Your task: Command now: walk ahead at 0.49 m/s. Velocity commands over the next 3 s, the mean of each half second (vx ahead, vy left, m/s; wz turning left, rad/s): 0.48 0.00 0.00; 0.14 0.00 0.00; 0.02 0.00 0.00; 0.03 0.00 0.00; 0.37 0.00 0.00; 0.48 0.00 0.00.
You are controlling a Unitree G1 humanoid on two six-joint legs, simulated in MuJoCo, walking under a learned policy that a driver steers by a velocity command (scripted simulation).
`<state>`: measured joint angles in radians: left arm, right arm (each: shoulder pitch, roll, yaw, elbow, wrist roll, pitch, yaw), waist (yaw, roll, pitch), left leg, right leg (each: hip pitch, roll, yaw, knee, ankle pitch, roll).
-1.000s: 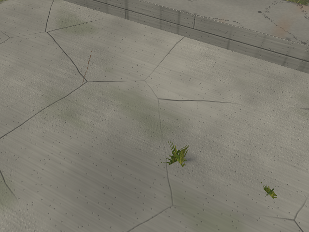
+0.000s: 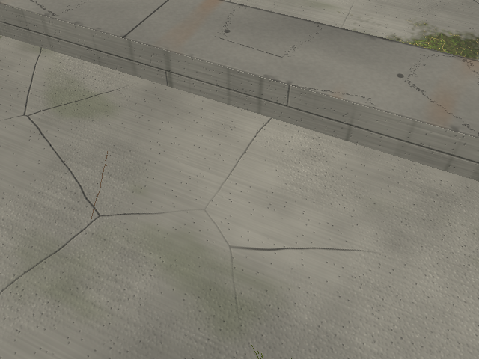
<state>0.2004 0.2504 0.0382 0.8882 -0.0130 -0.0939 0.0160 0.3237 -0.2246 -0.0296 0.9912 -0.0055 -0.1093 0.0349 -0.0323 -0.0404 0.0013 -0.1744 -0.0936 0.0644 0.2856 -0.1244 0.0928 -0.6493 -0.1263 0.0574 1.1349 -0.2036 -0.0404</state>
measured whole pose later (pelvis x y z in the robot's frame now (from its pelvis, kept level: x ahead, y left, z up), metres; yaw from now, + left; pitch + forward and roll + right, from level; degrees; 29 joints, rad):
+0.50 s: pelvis +0.27 -0.08 +0.00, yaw +1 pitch +1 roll +0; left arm 0.27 0.22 0.04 0.91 0.01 -0.11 -0.03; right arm 0.22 -0.28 -0.04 0.93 0.01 -0.09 -0.01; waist 0.01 0.04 0.01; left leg -0.56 0.08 -0.03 1.12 -0.28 0.04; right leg -0.23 0.04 -0.06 0.35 -0.14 -0.07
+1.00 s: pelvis +0.40 -0.06 -0.01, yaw +0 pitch +1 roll +0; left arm 0.23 0.21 0.03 1.03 0.01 0.01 0.03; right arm 0.11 -0.19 -0.03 0.96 0.00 -0.01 -0.02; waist 0.02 -0.02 0.01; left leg -0.38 -0.02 0.04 0.51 -0.14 0.03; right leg -0.24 -0.02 0.00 0.56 -0.32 0.01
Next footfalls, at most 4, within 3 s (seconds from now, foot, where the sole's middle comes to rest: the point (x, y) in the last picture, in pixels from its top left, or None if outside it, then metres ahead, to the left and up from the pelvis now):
0.30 right None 0.34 -0.17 -0.78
0.76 left None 0.52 0.04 -0.78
0.96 right None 0.41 -0.19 -0.78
2.68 right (286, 235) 0.93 -0.16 -0.78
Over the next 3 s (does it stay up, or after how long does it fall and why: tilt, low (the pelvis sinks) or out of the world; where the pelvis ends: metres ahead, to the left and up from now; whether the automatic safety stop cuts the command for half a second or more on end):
stays up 0.91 -0.08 0.00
